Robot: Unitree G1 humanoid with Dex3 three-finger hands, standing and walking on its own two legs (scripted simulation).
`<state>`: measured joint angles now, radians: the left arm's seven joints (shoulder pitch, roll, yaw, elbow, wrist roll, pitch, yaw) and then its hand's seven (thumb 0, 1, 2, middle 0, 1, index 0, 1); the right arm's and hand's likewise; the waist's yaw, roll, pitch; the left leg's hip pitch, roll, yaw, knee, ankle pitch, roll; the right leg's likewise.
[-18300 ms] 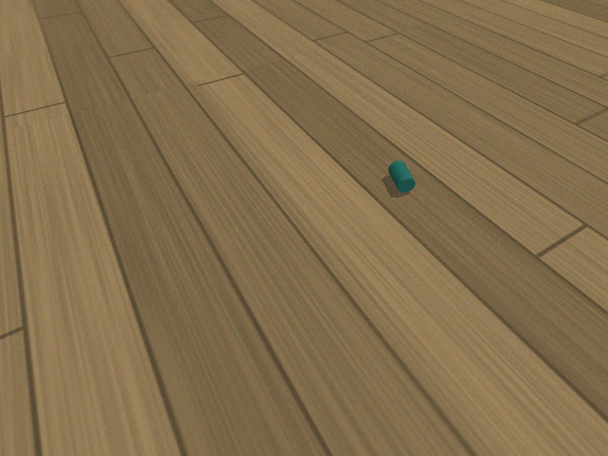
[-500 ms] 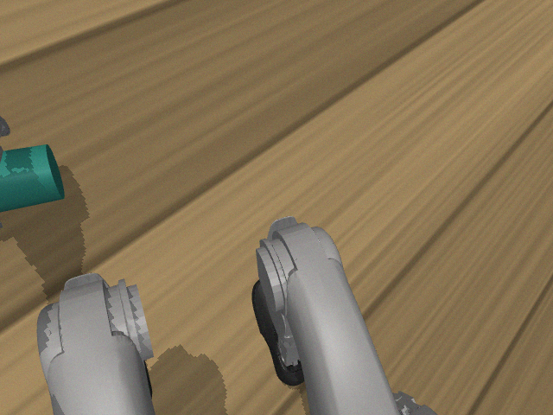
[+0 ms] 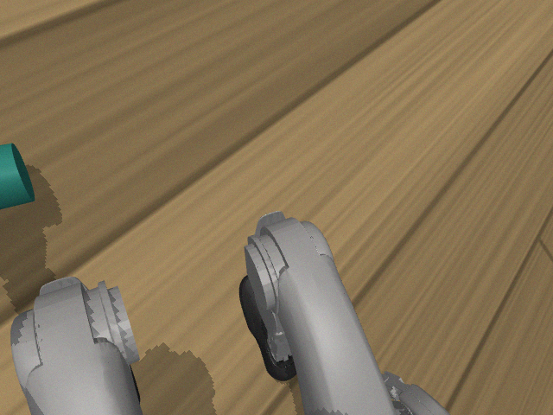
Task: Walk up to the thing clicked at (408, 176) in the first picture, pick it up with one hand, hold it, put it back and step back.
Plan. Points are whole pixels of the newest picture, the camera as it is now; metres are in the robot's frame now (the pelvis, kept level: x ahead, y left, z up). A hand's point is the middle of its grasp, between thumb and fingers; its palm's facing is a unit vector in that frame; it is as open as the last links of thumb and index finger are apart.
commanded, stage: rest palm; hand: left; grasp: from above
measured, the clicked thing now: out of the picture +0.47 +0.28 -0.26
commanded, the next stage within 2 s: close in 0.04 s
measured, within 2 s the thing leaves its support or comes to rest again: neither
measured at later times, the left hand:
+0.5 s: hand out of the picture +0.46 +0.28 -0.24, palm faces -0.41 -0.13 -0.90, open 12.3 cm
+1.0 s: hand out of the picture +0.46 +0.28 -0.24, palm faces -0.42 -0.14 -0.90, open 11.6 cm
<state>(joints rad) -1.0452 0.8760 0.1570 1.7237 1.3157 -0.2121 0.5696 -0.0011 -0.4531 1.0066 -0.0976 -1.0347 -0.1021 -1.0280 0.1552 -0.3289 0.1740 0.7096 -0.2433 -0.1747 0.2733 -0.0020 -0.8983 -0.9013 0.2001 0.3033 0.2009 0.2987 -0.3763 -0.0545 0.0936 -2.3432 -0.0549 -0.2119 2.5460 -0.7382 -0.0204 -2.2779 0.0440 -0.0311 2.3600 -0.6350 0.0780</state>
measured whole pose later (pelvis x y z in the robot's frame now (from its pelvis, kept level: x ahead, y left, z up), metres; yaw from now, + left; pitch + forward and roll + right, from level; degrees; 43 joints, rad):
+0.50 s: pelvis +0.00 +0.01 -0.01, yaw -2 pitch +28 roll -15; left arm -1.10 0.93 0.15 1.83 1.36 -0.18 0.69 0.00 -0.25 0.91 -0.22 -1.02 -0.24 -1.00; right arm 0.13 -0.34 0.24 0.69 -0.27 -0.24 0.33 0.00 -0.89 -0.90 0.20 0.30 0.20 0.30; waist -0.42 -0.08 0.13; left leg -2.36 -0.05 -0.24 2.58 -0.73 0.00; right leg -2.27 0.05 -0.06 2.36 -0.62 0.07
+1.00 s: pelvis +0.00 +0.01 +0.00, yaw -3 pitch +29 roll -15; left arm -1.06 0.94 0.13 1.75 1.34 -0.22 0.64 0.00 -0.14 0.74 -0.34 -0.88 -0.36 -0.85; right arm 0.15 -0.34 0.25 0.68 -0.26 -0.23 0.32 0.00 -0.90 -0.90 0.20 0.30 0.20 0.30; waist -0.41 -0.08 0.12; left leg -2.34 -0.05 -0.25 2.57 -0.74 -0.01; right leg -2.26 0.04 -0.07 2.34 -0.62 0.06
